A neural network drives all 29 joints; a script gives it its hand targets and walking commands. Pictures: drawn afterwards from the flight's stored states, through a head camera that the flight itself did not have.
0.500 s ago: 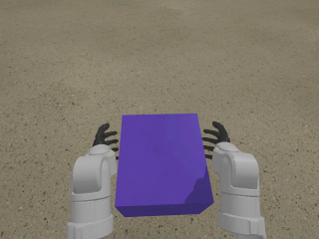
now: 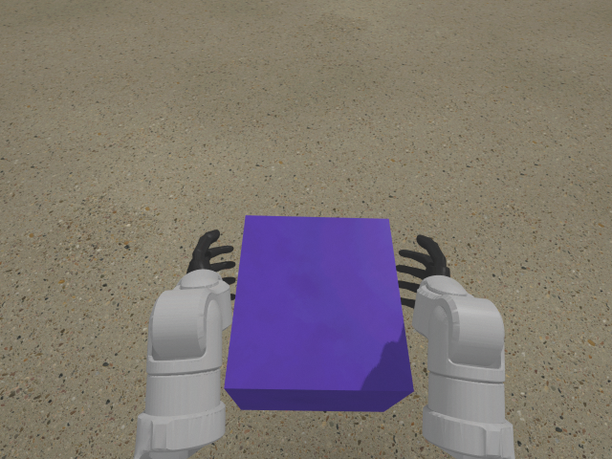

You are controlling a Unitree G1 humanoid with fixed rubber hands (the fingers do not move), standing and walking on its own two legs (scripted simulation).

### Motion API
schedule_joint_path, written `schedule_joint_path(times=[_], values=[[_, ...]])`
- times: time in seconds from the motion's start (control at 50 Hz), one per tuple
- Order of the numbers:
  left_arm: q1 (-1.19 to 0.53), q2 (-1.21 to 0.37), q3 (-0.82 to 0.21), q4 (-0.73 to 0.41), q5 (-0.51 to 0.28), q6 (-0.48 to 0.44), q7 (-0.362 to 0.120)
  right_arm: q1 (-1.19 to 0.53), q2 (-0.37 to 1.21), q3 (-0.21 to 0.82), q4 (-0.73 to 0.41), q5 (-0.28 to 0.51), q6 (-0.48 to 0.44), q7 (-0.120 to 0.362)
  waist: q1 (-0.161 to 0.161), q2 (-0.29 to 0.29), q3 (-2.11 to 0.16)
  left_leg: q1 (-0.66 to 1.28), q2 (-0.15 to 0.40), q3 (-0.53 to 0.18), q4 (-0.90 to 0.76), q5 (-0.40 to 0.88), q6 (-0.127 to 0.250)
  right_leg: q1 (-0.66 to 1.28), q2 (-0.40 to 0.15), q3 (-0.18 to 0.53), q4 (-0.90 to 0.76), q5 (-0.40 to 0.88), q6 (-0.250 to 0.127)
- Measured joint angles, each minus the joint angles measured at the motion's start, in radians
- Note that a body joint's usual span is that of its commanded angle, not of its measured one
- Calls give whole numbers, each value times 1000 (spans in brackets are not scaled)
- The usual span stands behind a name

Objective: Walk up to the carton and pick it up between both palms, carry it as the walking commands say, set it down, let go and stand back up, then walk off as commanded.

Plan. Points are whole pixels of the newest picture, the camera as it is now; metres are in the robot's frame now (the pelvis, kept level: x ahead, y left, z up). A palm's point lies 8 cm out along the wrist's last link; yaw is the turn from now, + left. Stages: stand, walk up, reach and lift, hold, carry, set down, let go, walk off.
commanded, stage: carry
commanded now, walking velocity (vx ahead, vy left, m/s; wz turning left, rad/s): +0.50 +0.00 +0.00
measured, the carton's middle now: (315, 314) +0.32 +0.00 -0.01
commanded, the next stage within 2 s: none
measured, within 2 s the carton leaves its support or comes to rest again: neither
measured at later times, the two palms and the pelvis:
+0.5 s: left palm (239, 117) +0.66 +0.14 +0.08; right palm (394, 124) +0.63 -0.14 +0.08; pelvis +0.34 +0.03 +0.01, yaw -5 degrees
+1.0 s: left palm (270, 38) +0.97 +0.10 +0.08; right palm (389, 43) +0.97 -0.17 +0.08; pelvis +0.67 -0.03 +0.02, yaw +1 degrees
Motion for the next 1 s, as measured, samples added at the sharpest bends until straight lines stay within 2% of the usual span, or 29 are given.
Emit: schedule_joint_path(times=[0.04, 0.08, 0.14, 0.22, 0.34, 0.38, 0.4, 0.42, 0.44, 0.48, 0.52, 0.56, 0.62, 0.74, 0.82, 0.84, 0.86, 0.88, 0.9, 0.92, 0.94, 0.96, 1.0], values=[[11, 4, 1, 22, -15, 1, 13, 9, -3, 4, 25, 2, 0, -2, 8, -12, 8, -135, 0, -15, 92, 54, -4, 59, 1, 2, -51, -12, 11], [27, 10, 0, 22, -38, -1, 30, 12, -4, 10, 39, 6, -3, -6, 13, -21, 17, -238, 15, -7, 58, 101, -14, 119, 2, 9, -104, -23, 12], [45, 16, 0, -1, -60, -10, 45, 10, -3, 22, 40, 7, -16, -6, 12, -28, 27, -348, 37, 16, -65, 153, -22, 205, 0, 25, -166, -46, 20], [47, 17, 9, -25, -61, -22, 37, 8, -2, 39, 24, -1, -28, -4, -1, -31, 26, -409, 48, 54, -263, 268, -21, 323, -6, 49, -228, -91, 45], [27, 10, 21, -36, -39, -15, 10, 1, 0, 46, -6, -12, -13, -8, -28, -38, -11, -338, 5, 149, -555, 389, 7, 479, -24, 75, -244, -218, 95], [23, 9, 28, -38, -29, -9, 2, -12, 5, 42, 3, -17, -8, -6, -32, -43, -23, -260, -22, 194, -646, 402, 20, 501, -42, 76, -159, -293, 114], [24, 11, 34, -40, -23, -8, -2, -20, 7, 44, 17, -17, -13, -6, -35, -52, -28, -230, -33, 206, -653, 417, 43, 480, -62, 78, -53, -334, 122], [22, 9, 45, -36, -18, -14, -5, -25, 9, 45, 35, -17, -25, -5, -41, -72, -27, -231, -41, 219, -608, 391, 68, 422, -88, 98, 111, -316, 125], [23, 8, 52, -30, -13, -17, -9, -31, 11, 44, 51, -18, -32, -5, -46, -76, -22, -229, -40, 224, -575, 349, 83, 338, -87, 144, 301, -306, 129], [32, 12, 48, -14, -11, -16, -7, -32, 12, 39, 77, -17, -32, -5, -48, -66, -13, -193, -33, 223, -583, 296, 89, 171, -61, 210, 593, -276, 125], [40, 16, 35, 1, -25, -8, 9, -18, 7, 34, 83, -4, -24, -12, -49, -54, -7, -140, -31, 214, -638, 294, 69, 37, -62, 222, 689, -214, 132], [44, 17, 24, 6, -32, -5, 16, -3, 2, 33, 74, 14, -19, -23, -50, -45, -1, -84, -30, 202, -696, 286, 69, -60, -82, 217, 650, -154, 148], [47, 17, 8, -10, -29, -6, 16, 7, -1, 31, 48, 30, -19, -30, -45, -37, 6, -4, -24, 182, -763, 269, 58, -150, -106, 202, 498, -93, 166], [44, 16, -4, -68, -25, 1, 25, -10, 4, 27, 12, 7, -19, 2, -15, -36, -6, 155, -10, 163, -818, 179, 14, -168, -103, 137, 164, 34, 164], [32, 12, 5, -76, -29, 16, 30, -20, 8, 27, 5, -20, -6, 21, -7, -25, -35, 238, 1, 154, -755, 53, -25, -81, -69, 76, -15, 87, 140], [23, 9, 10, -70, -28, 20, 29, -20, 8, 25, 3, -25, -2, 23, -8, -26, -43, 244, 7, 155, -697, 5, -34, -40, -61, 56, -63, 98, 130], [15, 6, 9, -52, -26, 13, 26, -20, 5, 19, 5, -29, -3, 26, -6, -11, -51, 226, 29, 155, -599, -42, -39, -20, -50, 41, -60, 89, 102], [10, 4, 5, -24, -19, -3, 17, -16, 4, 9, 12, -30, -10, 24, -3, 11, -55, 171, 55, 133, -452, -37, -37, -23, -40, 27, -16, 56, 73], [5, 2, 2, 5, -13, -12, 11, -8, 3, 1, 19, -27, -13, 20, -2, 16, -54, 98, 53, 87, -290, -31, -34, -18, -40, 18, 10, 22, 54], [3, 1, 0, 29, -10, -15, 10, 1, 0, -3, 28, -22, -12, 16, -4, 13, -51, 21, 39, 48, -147, -28, -27, -3, -43, 14, 12, -2, 45], [4, 1, -1, 47, -11, -13, 11, 9, -3, -4, 37, -16, -8, 11, -7, 8, -45, -50, 25, 24, -41, -13, -20, 21, -47, 12, -4, -11, 52], [10, 3, -3, 57, -14, -10, 13, 16, -5, 0, 45, -8, -4, 1, -9, 2, -37, -111, 18, 14, 16, 12, -17, 49, -49, 12, -28, -15, 58], [28, 10, -2, 58, -26, -6, 16, 23, -8, 12, 54, 11, 2, -20, -13, -7, -23, -200, 21, 18, -1, 63, -18, 107, -49, 15, -83, -23, 60]])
